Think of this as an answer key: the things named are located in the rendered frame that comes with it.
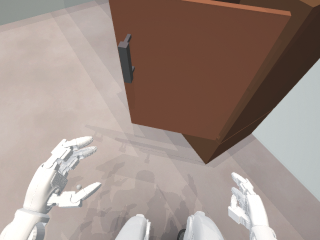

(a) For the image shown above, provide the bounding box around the robot right thigh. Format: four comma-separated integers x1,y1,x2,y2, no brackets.
185,214,224,240

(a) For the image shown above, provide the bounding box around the robot right forearm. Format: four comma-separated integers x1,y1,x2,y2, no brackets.
249,225,277,240

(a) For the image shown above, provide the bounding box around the robot left hand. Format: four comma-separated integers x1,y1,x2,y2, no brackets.
23,136,102,214

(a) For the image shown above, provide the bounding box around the robot right hand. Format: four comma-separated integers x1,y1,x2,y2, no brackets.
228,172,269,231

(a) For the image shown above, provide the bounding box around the robot left thigh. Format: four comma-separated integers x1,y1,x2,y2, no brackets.
115,216,151,240

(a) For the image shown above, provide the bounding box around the handle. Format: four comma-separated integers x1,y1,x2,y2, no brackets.
118,34,135,84

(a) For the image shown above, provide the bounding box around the robot thigh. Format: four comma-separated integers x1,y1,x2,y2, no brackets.
185,214,224,240
115,216,151,240

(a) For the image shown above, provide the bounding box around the robot left forearm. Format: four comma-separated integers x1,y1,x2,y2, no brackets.
0,208,50,240

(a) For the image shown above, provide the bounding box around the cupboard door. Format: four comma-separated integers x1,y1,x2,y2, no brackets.
108,0,291,140

